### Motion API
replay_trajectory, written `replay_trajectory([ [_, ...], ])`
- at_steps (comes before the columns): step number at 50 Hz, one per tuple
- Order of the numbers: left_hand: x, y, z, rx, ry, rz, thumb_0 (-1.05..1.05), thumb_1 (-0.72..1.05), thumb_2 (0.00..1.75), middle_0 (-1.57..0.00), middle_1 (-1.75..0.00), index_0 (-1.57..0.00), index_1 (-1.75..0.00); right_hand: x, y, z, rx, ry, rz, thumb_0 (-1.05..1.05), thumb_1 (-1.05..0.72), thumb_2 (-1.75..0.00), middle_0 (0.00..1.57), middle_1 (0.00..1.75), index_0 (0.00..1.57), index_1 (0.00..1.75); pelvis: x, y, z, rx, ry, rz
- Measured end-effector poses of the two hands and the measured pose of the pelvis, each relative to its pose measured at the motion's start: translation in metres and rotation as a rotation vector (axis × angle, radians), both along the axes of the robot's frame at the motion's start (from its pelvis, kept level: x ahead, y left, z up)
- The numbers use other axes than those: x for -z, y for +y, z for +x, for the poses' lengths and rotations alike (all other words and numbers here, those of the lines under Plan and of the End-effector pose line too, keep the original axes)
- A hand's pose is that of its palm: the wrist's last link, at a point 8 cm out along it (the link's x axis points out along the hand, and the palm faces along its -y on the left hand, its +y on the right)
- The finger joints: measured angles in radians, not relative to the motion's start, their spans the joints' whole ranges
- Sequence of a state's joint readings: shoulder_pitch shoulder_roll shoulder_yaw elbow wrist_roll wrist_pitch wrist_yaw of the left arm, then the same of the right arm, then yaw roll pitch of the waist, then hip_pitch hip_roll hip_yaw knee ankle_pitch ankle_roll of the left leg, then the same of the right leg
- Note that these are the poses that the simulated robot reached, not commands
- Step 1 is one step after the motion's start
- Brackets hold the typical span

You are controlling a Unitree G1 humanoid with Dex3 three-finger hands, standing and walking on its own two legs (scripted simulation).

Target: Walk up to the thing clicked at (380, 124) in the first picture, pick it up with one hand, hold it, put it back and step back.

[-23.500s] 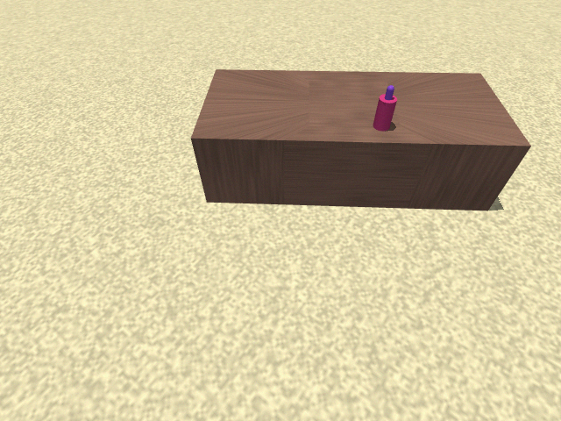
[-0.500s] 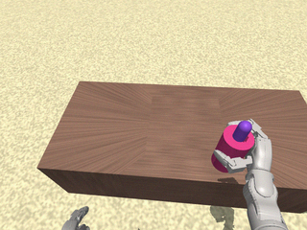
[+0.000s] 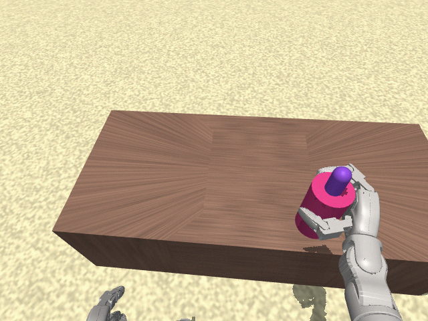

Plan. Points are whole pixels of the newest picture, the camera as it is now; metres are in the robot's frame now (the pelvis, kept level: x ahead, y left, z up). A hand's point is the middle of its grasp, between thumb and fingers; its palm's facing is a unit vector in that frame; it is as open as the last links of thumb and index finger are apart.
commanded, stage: hold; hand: right
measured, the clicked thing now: (326, 200) +0.33 -0.17 +0.05
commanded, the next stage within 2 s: crouch in 0.12 s
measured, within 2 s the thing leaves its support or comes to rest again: neither
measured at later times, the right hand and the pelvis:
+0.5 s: hand (322, 202) +0.35 -0.18 +0.02, palm faces +0.24 +0.97 -0.01, open 10.0 cm; pelvis +0.00 +0.00 -0.01, yaw +0 degrees
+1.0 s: hand (312, 198) +0.43 -0.20 -0.11, palm faces +0.23 +0.97 -0.01, open 10.0 cm; pelvis -0.03 +0.00 -0.11, yaw +1 degrees
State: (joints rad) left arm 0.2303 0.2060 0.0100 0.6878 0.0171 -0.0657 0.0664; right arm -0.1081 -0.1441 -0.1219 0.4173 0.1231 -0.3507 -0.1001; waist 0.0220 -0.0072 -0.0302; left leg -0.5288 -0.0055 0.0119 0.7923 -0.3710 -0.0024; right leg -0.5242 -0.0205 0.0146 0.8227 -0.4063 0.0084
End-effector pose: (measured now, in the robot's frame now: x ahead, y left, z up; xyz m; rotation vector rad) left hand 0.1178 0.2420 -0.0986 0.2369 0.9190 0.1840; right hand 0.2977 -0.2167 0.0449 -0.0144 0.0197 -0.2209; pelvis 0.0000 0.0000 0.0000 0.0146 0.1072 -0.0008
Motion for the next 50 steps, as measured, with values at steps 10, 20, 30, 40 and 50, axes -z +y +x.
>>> replay_trajectory([
  [10,0.000,0.000,0.003,-0.001,0.001,0.002,0.01,0.90,0.90,-0.20,-0.31,-0.21,-0.31,0.002,0.003,0.007,-0.013,0.010,0.011,0.00,0.43,-1.12,0.72,1.08,0.73,1.09,0.000,-0.001,0.003,-0.001,0.007,0.001],
  [20,0.003,0.000,0.003,0.002,0.011,0.003,0.01,0.90,0.91,-0.20,-0.30,-0.20,-0.30,0.011,-0.002,0.007,0.012,0.019,0.019,0.00,0.43,-1.12,0.72,1.08,0.73,1.09,0.002,-0.001,0.005,-0.001,0.022,-0.001],
  [30,0.026,0.010,-0.005,0.023,0.063,0.032,0.00,0.90,0.91,-0.19,-0.30,-0.20,-0.30,0.059,-0.011,0.027,0.028,0.046,0.022,0.00,0.43,-1.12,0.72,1.08,0.73,1.09,0.026,0.002,-0.007,0.001,0.122,-0.003],
  [40,0.081,0.023,-0.036,0.010,0.177,0.068,0.00,0.89,0.91,-0.19,-0.30,-0.20,-0.30,0.123,-0.030,0.065,0.035,0.029,-0.003,0.00,0.43,-1.12,0.71,1.09,0.72,1.10,0.080,0.000,-0.018,-0.013,0.285,0.004],
  [50,0.124,0.022,-0.074,-0.016,0.315,0.051,0.00,0.88,0.92,-0.19,-0.29,-0.19,-0.30,0.154,-0.036,0.096,0.017,0.016,0.007,0.00,0.43,-1.12,0.71,1.09,0.72,1.10,0.113,-0.003,-0.026,-0.012,0.366,0.016],
])
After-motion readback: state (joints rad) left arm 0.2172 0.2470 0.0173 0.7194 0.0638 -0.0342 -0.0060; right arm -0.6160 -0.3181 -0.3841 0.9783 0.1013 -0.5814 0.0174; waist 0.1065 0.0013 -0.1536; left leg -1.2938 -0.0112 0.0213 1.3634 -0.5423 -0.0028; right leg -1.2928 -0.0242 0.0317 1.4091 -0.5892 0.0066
